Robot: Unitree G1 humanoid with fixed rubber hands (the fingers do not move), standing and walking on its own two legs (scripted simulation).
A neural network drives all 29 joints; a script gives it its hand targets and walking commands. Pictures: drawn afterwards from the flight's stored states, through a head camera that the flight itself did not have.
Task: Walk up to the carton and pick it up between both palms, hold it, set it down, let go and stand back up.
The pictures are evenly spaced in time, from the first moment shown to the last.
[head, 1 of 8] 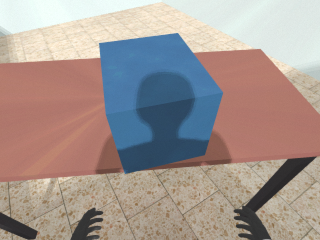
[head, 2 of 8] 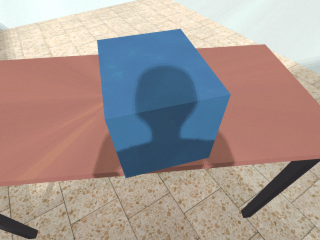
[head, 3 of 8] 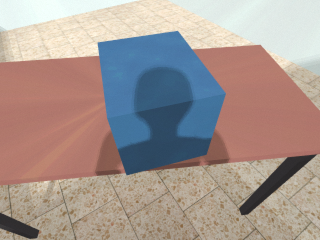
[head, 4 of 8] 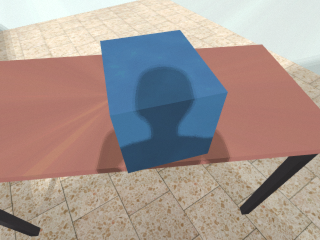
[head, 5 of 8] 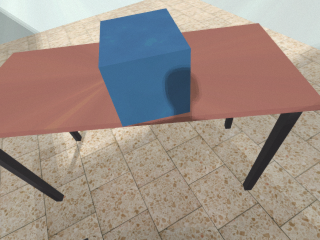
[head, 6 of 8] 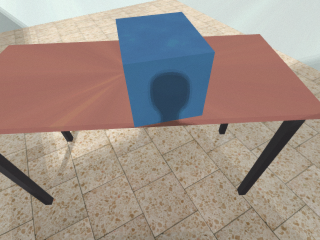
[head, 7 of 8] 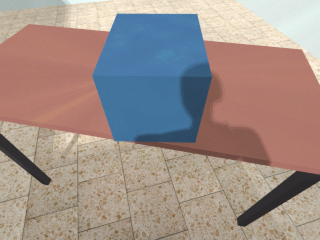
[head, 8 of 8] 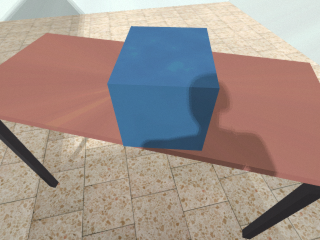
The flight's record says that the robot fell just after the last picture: no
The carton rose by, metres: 0.00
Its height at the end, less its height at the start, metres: +0.00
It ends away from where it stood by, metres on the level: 0.00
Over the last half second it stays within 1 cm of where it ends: yes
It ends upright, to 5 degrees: yes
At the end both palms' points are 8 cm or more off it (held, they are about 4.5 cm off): yes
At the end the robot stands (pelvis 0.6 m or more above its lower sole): yes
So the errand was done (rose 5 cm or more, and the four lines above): no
